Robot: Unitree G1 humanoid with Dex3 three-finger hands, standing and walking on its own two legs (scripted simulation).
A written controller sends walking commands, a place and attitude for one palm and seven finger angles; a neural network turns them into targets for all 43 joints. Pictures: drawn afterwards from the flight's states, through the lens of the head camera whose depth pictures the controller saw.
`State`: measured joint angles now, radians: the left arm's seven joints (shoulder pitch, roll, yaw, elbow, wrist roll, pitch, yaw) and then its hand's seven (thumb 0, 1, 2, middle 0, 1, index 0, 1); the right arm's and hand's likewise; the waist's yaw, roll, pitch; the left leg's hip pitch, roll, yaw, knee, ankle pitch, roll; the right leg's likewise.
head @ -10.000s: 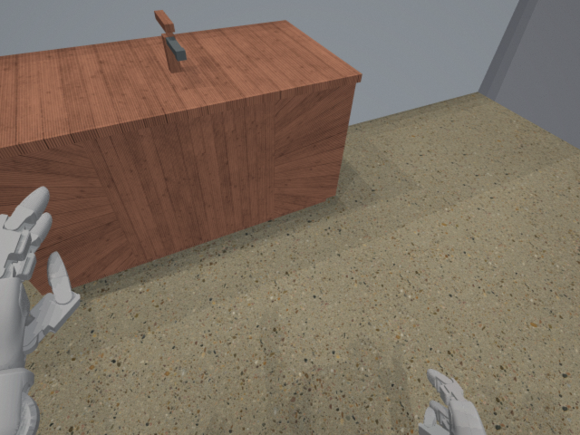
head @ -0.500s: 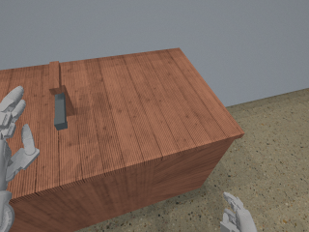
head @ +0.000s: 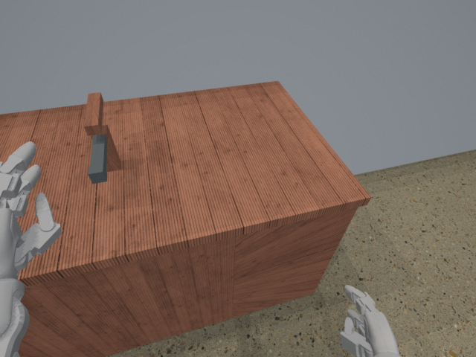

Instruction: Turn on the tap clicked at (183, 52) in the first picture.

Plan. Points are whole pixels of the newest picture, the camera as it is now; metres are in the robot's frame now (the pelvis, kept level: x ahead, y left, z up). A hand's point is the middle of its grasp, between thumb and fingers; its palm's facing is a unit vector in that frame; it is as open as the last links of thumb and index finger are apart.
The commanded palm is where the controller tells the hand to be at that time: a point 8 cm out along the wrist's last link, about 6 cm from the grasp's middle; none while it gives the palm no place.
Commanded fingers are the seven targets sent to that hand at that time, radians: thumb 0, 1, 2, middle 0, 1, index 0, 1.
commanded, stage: turn the palm inward beside the body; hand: left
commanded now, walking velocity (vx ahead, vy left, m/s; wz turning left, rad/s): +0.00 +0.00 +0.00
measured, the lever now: (97, 173) +0.42 +0.34 +0.06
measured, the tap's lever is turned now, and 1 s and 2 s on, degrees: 0 0 0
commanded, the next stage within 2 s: reach beside the lever's end, fingers flat in 1.80 s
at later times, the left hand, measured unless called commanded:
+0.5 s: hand (82, 219) +0.24 +0.24 +0.16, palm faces +0.50 -0.82 -0.27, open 7.4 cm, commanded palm +0.18 +0.28 +0.17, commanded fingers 0.00 0.90 0.90 -0.20 -0.30 -0.20 -0.30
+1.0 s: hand (92, 248) +0.21 +0.22 +0.14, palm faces +0.50 -0.85 -0.17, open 7.4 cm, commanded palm +0.15 +0.26 +0.15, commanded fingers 0.00 0.90 0.90 -0.20 -0.30 -0.20 -0.30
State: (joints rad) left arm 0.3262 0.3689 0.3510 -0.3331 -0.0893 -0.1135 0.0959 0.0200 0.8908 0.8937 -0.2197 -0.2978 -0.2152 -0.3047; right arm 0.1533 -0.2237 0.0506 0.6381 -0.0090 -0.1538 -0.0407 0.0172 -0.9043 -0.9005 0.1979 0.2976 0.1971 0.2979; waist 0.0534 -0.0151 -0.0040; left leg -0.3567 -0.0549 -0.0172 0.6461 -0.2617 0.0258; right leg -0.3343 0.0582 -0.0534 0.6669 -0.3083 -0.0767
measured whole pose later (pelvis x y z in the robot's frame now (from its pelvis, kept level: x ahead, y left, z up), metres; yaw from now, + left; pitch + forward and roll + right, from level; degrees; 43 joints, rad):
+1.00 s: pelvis +0.03 -0.02 +0.00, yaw +3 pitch +1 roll +0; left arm 0.49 0.24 0.24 -0.44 -0.21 0.00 0.15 0.02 0.90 0.90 -0.21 -0.30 -0.21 -0.30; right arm 0.19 -0.24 0.06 0.62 0.03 -0.27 -0.10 0.02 -0.90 -0.90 0.20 0.30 0.20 0.30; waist 0.08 0.05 -0.07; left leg -0.39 -0.03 -0.06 0.69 -0.32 -0.01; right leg -0.33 0.07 -0.12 0.66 -0.36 -0.12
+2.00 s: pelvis +0.03 -0.01 +0.00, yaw +4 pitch -1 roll +0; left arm 0.50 0.20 0.20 -0.44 -0.21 0.05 0.21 0.02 0.90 0.90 -0.21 -0.30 -0.20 -0.30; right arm 0.19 -0.23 0.07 0.65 0.02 -0.25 -0.10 0.02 -0.90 -0.90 0.20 0.30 0.20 0.30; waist 0.07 0.06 -0.06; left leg -0.35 -0.04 -0.06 0.67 -0.31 0.01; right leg -0.28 0.06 -0.12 0.63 -0.35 -0.10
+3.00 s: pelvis +0.03 +0.00 +0.00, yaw +2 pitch +5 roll -1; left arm 0.01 0.28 0.40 0.25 -0.21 -0.15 0.15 0.02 0.90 0.90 -0.19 -0.23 -0.18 -0.24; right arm 0.20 -0.26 0.04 0.70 0.02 -0.19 -0.10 0.02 -0.90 -0.90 0.20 0.30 0.20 0.30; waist 0.02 0.04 -0.06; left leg -0.48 -0.04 -0.04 0.72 -0.32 0.03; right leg -0.41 0.06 -0.10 0.67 -0.34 -0.08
